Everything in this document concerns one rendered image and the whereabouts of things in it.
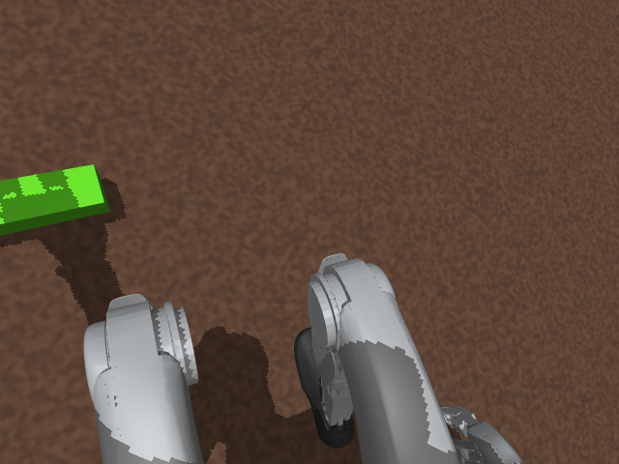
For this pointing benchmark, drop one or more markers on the right robot hand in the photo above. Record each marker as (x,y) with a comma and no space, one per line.
(486,446)

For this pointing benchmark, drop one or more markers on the carton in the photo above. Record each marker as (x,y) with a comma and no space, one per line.
(43,199)

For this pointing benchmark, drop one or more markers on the right robot foot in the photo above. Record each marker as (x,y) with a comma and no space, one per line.
(333,436)

